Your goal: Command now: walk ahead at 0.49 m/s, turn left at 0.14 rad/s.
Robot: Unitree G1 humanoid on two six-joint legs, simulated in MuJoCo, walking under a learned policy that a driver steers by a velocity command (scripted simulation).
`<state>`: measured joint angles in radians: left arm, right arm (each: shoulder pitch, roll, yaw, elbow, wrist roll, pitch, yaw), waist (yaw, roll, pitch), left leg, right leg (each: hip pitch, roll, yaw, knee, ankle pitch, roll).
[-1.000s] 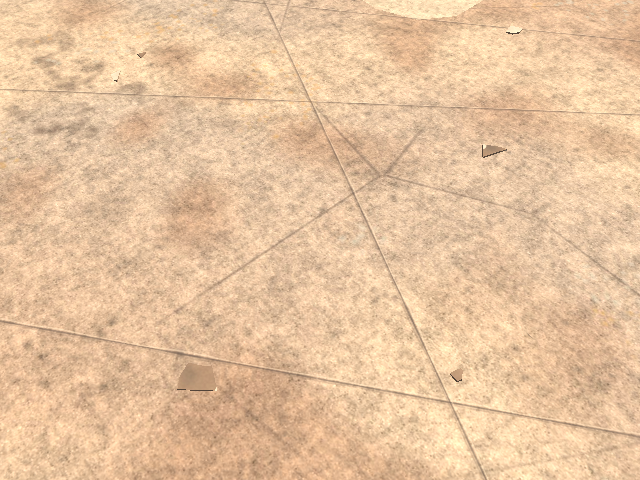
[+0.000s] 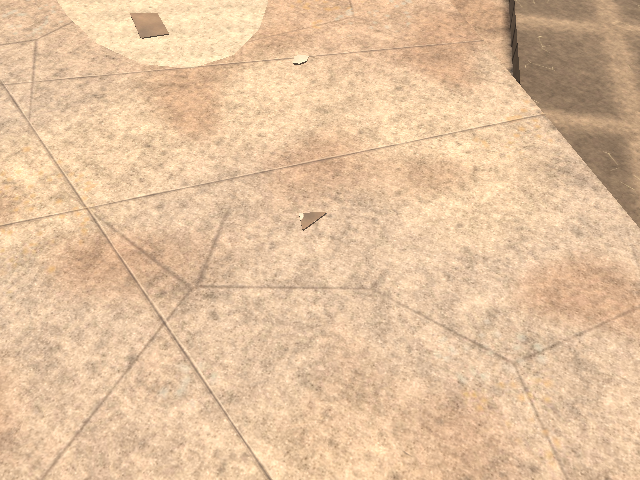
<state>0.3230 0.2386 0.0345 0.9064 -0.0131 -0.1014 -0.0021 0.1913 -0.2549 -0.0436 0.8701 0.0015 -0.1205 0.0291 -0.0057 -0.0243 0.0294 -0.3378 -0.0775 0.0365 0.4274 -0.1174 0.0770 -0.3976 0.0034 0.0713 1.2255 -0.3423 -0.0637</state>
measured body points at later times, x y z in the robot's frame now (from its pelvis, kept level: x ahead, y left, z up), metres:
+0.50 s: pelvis +0.27 -0.04 +0.01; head +0.29 -0.05 +0.46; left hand +0.33 +0.25 -0.09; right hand +0.42 -0.30 -0.12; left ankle +0.20 +0.09 -0.64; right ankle +0.32 -0.14 -0.73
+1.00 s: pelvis +0.48 +0.09 +0.00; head +0.51 +0.13 +0.45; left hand +0.40 +0.37 -0.14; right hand +0.74 -0.06 -0.09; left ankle +0.50 +0.20 -0.73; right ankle +0.45 -0.10 -0.64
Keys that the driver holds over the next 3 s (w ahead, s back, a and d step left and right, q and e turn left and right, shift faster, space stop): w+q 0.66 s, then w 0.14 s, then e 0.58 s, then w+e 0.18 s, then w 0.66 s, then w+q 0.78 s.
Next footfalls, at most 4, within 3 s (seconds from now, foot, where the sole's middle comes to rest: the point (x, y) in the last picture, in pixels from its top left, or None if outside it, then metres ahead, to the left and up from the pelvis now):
0.34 right None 0.36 -0.13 -0.77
0.86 left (227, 451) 0.53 0.22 -0.77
1.38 right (327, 393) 0.66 0.01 -0.77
1.86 left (222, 344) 0.78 0.25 -0.77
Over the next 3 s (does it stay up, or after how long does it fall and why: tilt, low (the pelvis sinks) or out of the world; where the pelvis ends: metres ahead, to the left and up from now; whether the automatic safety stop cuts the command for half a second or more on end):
stays up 1.26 0.22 -0.01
